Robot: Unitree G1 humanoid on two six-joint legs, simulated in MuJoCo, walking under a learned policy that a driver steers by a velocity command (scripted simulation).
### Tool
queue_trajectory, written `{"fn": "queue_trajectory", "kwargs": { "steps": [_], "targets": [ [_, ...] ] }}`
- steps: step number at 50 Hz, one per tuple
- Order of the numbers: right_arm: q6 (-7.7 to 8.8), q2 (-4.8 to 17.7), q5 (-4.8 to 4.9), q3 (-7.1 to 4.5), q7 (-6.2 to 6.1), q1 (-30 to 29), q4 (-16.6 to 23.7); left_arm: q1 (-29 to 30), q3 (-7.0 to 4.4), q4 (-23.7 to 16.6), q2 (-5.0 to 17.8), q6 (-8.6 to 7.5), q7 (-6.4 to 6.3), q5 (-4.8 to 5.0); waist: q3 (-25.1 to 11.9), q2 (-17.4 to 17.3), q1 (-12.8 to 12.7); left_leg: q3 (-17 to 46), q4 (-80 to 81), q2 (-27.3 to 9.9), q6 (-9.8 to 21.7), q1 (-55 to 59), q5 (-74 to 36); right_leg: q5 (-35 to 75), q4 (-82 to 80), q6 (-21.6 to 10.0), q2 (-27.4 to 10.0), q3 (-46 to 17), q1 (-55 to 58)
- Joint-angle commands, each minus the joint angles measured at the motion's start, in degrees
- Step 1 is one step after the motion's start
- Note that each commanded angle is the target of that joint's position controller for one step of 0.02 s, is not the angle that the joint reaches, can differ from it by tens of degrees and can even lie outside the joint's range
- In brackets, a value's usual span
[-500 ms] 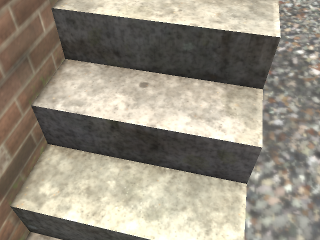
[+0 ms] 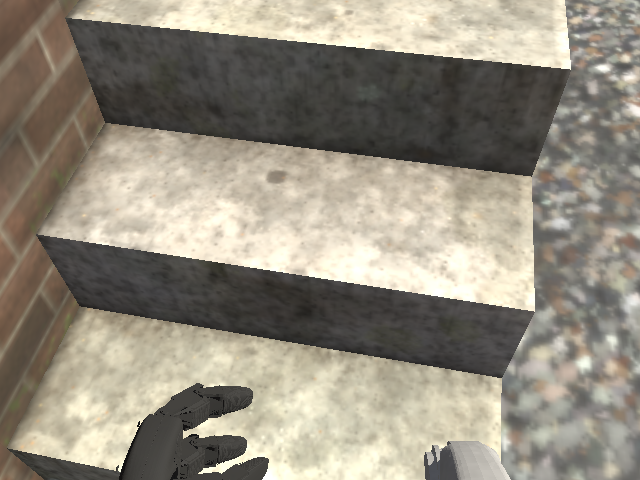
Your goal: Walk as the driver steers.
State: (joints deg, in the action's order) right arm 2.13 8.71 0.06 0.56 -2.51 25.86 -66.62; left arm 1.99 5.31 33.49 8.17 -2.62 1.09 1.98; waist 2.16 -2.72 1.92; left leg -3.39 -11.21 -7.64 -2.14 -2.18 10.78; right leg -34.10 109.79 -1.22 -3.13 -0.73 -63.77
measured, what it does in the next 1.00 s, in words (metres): walks backwards: right foot 0.20 m higher, then left foot 0.20 m lower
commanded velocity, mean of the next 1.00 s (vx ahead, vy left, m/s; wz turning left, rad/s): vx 0.09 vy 0.00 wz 0.00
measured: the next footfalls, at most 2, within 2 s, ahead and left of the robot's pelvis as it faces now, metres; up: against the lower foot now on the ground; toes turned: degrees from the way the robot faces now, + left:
right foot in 0.10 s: +0.16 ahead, -0.14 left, +0.20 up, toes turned -1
left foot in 0.64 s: -0.11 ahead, +0.10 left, +0.00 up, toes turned +5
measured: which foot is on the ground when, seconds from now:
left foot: down 0.00-0.10, up 0.12-0.62, down 0.64-1.00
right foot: up 0.00-0.08, down 0.10-0.60, up 0.62-0.74, down 0.76-0.84, up 0.86-1.00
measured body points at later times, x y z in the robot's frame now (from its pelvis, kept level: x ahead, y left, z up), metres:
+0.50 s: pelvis -0.02 -0.03 +0.12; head -0.04 -0.03 +0.57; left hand +0.13 +0.20 +0.02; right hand +0.03 -0.29 -0.01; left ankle -0.11 +0.09 -0.43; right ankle +0.12 -0.14 -0.56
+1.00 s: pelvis -0.11 -0.01 -0.01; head -0.11 -0.01 +0.44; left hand +0.01 +0.22 -0.13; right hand -0.05 -0.23 -0.16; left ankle -0.15 +0.10 -0.75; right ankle -0.10 -0.18 -0.66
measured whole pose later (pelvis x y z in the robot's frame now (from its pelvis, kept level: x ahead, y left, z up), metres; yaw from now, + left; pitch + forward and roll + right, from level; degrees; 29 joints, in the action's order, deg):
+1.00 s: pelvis -0.11 -0.01 -0.01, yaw +1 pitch -1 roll +0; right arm -1.6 8.5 -0.5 0.9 -5.5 19.3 -47.9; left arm -10.6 -0.6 44.0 9.0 2.8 -3.4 -0.3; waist 0.1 -0.3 -0.5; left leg -6.3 -24.2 -1.5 1.4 -6.8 16.4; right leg -20.7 66.7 7.2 -4.3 -3.9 -31.3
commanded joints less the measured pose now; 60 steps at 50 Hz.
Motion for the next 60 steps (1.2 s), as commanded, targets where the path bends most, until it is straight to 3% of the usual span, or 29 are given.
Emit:
{"fn": "queue_trajectory", "kwargs": {
  "steps": [1,2,4,5,6,7,9,12,17,23,26,29,31,32,33,34,35,36,38,40,43,46,48,50,53,54,55,57,60],
  "targets": [
    [1.81,14.94,0.93,-2.22,-0.46,-10.35,9.64,-9.64,-1.2,0.68,6.19,0.56,-1.0,-1.29,-10.74,-3.37,-9.91,-6.07,9.78,-1.97,16.45,-31.94,-61.31,18.37,-21.98,2.11,7.27,15.73,53.59],
    [1.1,23.74,0.19,-4.25,0.66,-9.53,6.87,-17.09,-2.64,1.41,8.45,1.53,-3.04,-1.72,-17.29,-11.71,-15.53,-5.52,-0.12,-6.55,15.08,-14.48,-85.36,3.25,-26.69,-0.02,5.69,12.03,50.05],
    [0.71,13.67,1.53,-2.92,1.68,6.86,4.02,-14.12,-4.3,4.49,8.66,1.52,-3.22,0.42,-26.92,-4.66,-8.53,1.17,-21.16,-5.41,13.37,-9.92,-82.01,-2.71,-49.65,-6.71,5.02,-1.43,58.45],
    [0.36,11.09,0.58,-2.52,2.72,7.09,3.44,-23.7,-7.22,8.44,13.64,3.07,-3.79,-0.68,-30.17,7.18,-11.87,2.56,-36.4,-1.69,12.06,-18.73,-40.5,-10.73,-67.58,-10.34,-2.93,-22.48,66.04],
    [0.16,6.04,1.11,-2.64,4.45,4.26,3.48,-27.77,-9.26,13.44,19.73,3.9,-4.08,-4.72,-35.2,23.69,-9.86,7.82,-68.37,9.4,10.16,-25.61,0.1,-17.05,-83.98,-14.43,-13.51,-46.86,62.86],
    [-0.45,7.12,2.27,-3.61,5.42,-7.45,8.73,-24.42,-6.63,13.03,14.05,4.02,-3.93,-6.53,-27.61,16.82,-10.65,21.75,-88.88,13.96,10.39,-33.3,5.81,-23.43,-88.53,-10.76,-14.24,-53.11,49.72],
    [-1.8,-2.08,2.08,-0.53,3.75,-15.3,17.23,-8.26,-4.57,13.2,5.72,3.98,-2.95,-4.73,-3.35,10.82,-2.24,12.38,-99.24,14.74,8.09,-43.38,12.31,-12.21,-80.36,-3.01,-6.46,-24.02,26.69],
    [-2.93,2.69,0.23,-0.53,3.0,-3.65,16.83,-4.47,-2.51,16.36,-2.99,3.0,-2.27,-4.08,-1.25,6.36,4.58,6.55,-106.09,15.97,3.96,-38.56,5.47,-1.45,-74.86,-3.97,-2.75,-8.44,20.48],
    [-5.5,8.46,-0.6,-1.39,0.1,-2.94,20.4,-4.31,-3.29,11.62,5.57,2.7,-6.27,-4.64,0.46,7.17,4.58,7.42,-98.43,16.34,-0.58,-34.91,-1.95,-2.08,-81.77,-9.25,-6.5,-12.08,16.57],
    [-8.37,11.5,-0.21,-2.36,-2.08,-0.19,22.63,-6.95,-3.8,2.98,9.03,1.66,-9.92,-2.46,-5.67,9.65,0.97,9.75,-85.16,13.2,-4.45,-29.8,-0.37,0.5,-78.34,-11.79,-10.63,-19.26,28.17],
    [-8.69,7.9,0.15,-1.13,-1.43,4.26,19.92,-4.33,-5.3,0.15,9.48,2.39,-9.61,-2.01,-4.1,10.73,1.83,6.46,-49.28,7.21,-1.04,-21.28,-2.56,7.32,-72.29,-7.86,-7.02,-11.89,27.16],
    [-8.71,5.14,-1.7,0.32,2.22,3.46,14.07,-12.45,-5.69,-0.5,4.62,4.14,-9.57,-0.09,-3.42,5.4,-5.89,-1.79,-10.98,3.39,5.58,-11.25,-19.92,6.73,-57.04,-6.16,-2.84,-7.79,26.93],
    [-7.56,0.49,-2.52,2.38,4.73,-4.15,13.97,-19.99,-4.4,1.97,-3.0,4.49,-8.67,0.28,-2.29,-11.36,-9.4,-1.12,7.06,1.67,10.55,-17.8,-42.03,0.62,-7.73,-0.7,12.6,6.94,28.37],
    [-5.81,-1.25,-4.84,4.86,5.65,-12.22,15.59,-21.96,-3.56,2.21,-6.92,4.71,-8.01,1.44,0.1,-9.31,-12.92,-3.46,-1.68,2.76,7.6,-20.84,-45.76,-5.21,16.59,-1.22,14.3,0.6,18.34],
    [-4.89,5.74,-5.8,4.38,5.31,-12.51,15.99,-22.08,-2.87,2.57,-10.48,4.86,-7.4,2.92,-2.4,-9.68,-13.64,4.34,-17.25,-3.72,6.62,-16.48,-72.86,-7.02,34.46,0.35,15.8,-4.59,7.44],
    [-4.08,11.64,-3.02,0.71,5.69,-5.06,14.92,-28.04,-3.75,5.48,-3.04,4.08,-6.98,1.66,-2.64,-2.69,-11.94,4.63,-18.35,-9.38,13.46,-17.99,-62.97,3.21,21.88,1.66,12.45,-5.22,9.99],
    [-5.7,15.81,0.38,-1.21,3.99,-0.62,14.73,-19.59,-4.11,2.22,2.36,2.43,-6.86,-2.41,0.34,-2.24,-8.03,9.44,-16.3,-9.7,17.28,-5.64,-36.39,1.26,9.34,4.75,7.58,-6.27,-3.37],
    [-6.43,14.46,0.08,-1.78,1.74,5.16,14.13,-10.87,-5.07,2.86,4.31,0.66,-5.68,-3.35,-1.89,1.48,-1.14,10.49,-17.33,-7.81,15.51,7.43,-28.18,8.67,6.88,6.08,6.89,-6.74,-9.55],
    [-4.35,19.27,-2.63,-3.69,-2.88,1.3,18.19,2.41,-4.43,-3.18,2.97,2.87,-7.27,1.04,0.64,-14.57,2.68,37.27,-5.92,-27.26,24.45,7.6,-11.79,4.93,7.85,12.11,-0.59,-13.1,-16.02],
    [-3.97,10.61,-3.92,-1.72,-5.21,1.83,19.92,4.97,-5.95,-1.92,6.19,4.79,-7.52,-0.76,5.97,-1.12,5.06,31.25,-4.36,-22.48,21.66,3.88,-8.34,6.77,8.41,11.59,0.65,-15.35,-12.45],
    [-2.85,6.34,-1.47,-0.54,-4.44,-1.43,20.49,-8.69,-5.81,4.09,1.58,5.28,-6.83,-1.46,7.78,-0.62,0.7,15.45,-3.2,-11.7,18.14,-12.15,-10.75,11.14,0.56,10.03,2.62,-12.93,7.35],
    [-2.48,5.37,-1.23,-0.59,-3.31,-8.0,21.76,-17.51,-6.4,7.78,2.4,4.94,-5.46,-1.78,3.12,2.43,-5.02,4.51,-4.43,-6.42,16.38,-12.52,-13.65,15.8,-20.86,8.69,0.9,-10.17,23.22],
    [-2.8,5.29,-0.92,-0.79,-3.02,-12.97,23.59,-10.19,-5.41,7.02,0.61,4.56,-3.83,-3.56,0.73,2.38,-4.88,0.08,-3.75,-2.79,13.5,-11.78,-12.05,20.52,-52.85,7.95,-3.37,-0.3,35.88],
    [-4.09,6.63,0.67,-1.75,-3.05,-3.66,20.45,-3.0,-5.33,6.3,-0.49,4.42,-3.58,-1.71,2.37,-2.7,-0.79,4.23,-3.53,-2.98,13.49,-4.41,-7.09,4.33,-68.75,8.03,2.12,8.31,35.9],
    [-2.47,6.36,-0.57,-2.16,-1.17,1.17,19.23,-13.4,-8.65,13.08,7.79,2.41,-3.46,-0.72,-0.6,-1.79,-1.18,5.01,-13.02,-1.24,8.88,-3.95,-11.09,34.76,-97.37,4.41,0.46,-0.21,52.74],
    [-1.62,4.75,-3.23,-1.46,-0.61,4.41,20.14,-18.3,-8.55,12.74,12.14,2.57,-4.31,-0.74,-9.52,8.5,0.66,4.44,-18.51,0.93,5.05,-15.41,15.05,71.67,-84.21,1.18,-11.88,-13.2,70.49],
    [-0.85,0.43,-2.52,-0.86,0.49,4.44,19.58,-18.81,-7.39,14.33,8.26,3.47,-4.37,-1.62,-12.66,15.8,-0.29,5.33,-17.45,2.33,0.85,-18.03,20.88,73.27,-82.89,-8.14,-15.68,-13.59,68.94],
    [-0.68,1.23,-1.45,-0.66,0.33,-5.76,20.64,-8.47,-7.77,13.82,7.09,3.32,-4.04,-2.34,-3.72,8.45,0.05,5.08,-9.35,2.58,-1.41,-10.74,6.27,46.16,-88.45,-6.71,-7.69,-9.26,54.7],
    [-1.45,5.75,-1.94,-1.83,-0.62,-5.79,19.39,-9.56,-8.18,15.71,8.16,2.9,-3.63,-2.14,-0.96,5.0,-1.3,3.68,-8.19,3.51,-1.84,-9.34,2.69,33.82,-89.78,-2.93,-4.02,-6.41,52.47]
  ]
}}
Keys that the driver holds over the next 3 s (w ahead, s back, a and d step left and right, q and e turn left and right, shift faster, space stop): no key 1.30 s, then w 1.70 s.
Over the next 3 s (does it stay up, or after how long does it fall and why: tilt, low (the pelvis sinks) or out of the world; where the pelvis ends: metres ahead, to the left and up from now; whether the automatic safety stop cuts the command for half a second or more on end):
stays up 0.16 -0.10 0.16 its command is cut before an obstacle after 1.8 s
